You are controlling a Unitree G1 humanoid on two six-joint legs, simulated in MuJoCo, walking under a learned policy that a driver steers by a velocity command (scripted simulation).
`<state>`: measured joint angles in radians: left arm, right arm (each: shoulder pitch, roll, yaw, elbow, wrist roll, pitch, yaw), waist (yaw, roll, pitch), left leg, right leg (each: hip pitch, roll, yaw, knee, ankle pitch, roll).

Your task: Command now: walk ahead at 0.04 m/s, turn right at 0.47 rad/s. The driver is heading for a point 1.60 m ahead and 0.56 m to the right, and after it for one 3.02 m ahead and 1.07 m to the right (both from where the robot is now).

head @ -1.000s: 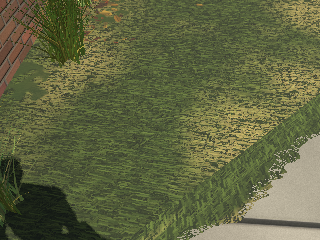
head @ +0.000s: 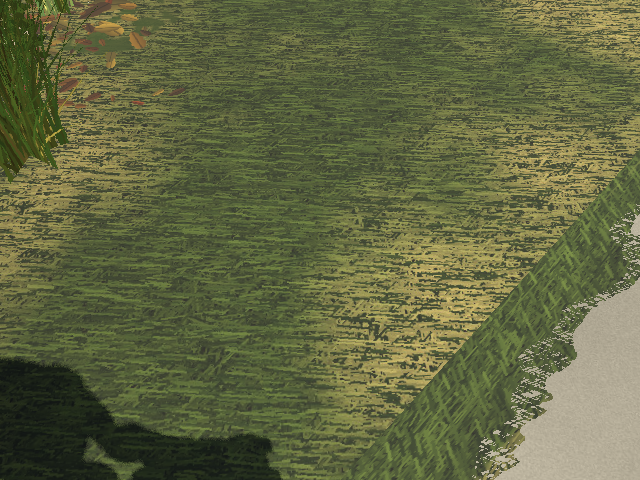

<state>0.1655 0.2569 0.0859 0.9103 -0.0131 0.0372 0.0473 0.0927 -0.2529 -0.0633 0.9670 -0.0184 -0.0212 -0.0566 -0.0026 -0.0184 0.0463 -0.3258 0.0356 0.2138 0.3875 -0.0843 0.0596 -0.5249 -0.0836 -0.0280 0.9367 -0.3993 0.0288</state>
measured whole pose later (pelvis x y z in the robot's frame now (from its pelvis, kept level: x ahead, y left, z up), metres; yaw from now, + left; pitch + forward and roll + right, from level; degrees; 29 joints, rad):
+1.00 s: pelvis +0.04 -0.03 +0.00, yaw -31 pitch +1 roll +0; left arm 0.14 0.29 0.06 0.67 -0.01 0.04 0.01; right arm 0.15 -0.29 -0.07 0.88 0.02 0.01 -0.02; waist -0.04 0.00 0.06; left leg -0.22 0.07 0.07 0.45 -0.25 -0.03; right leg -0.33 -0.02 0.01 0.61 -0.30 0.04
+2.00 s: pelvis +0.18 -0.14 +0.00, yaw -32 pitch +2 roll +0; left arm 0.47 0.23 0.05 0.95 -0.01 -0.08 0.01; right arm -0.04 -0.26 -0.03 0.79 0.03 -0.08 0.05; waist 0.10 0.03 0.04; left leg -0.61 0.06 0.03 0.59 -0.02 0.03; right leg 0.13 0.01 -0.02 0.16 -0.33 -0.01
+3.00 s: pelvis +0.66 -0.45 +0.01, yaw -29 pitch +1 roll -2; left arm 0.31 0.26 0.05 0.91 0.01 -0.10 -0.01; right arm 0.14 -0.29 -0.05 0.83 0.02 -0.06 0.01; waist 0.05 0.05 0.02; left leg -0.70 0.12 -0.05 0.76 0.02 0.01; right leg -0.03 0.06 -0.11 0.20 -0.19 -0.05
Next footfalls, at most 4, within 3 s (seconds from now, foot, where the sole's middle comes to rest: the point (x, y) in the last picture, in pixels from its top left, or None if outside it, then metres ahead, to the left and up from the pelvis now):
0.14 right None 0.05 -0.13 -0.77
0.64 left None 0.13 0.08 -0.77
1.02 right None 0.02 -0.17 -0.77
1.34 left None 0.13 0.05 -0.77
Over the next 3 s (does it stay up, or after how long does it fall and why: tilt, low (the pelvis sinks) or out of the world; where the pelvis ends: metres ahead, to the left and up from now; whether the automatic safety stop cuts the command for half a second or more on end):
stays up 0.66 -0.45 0.01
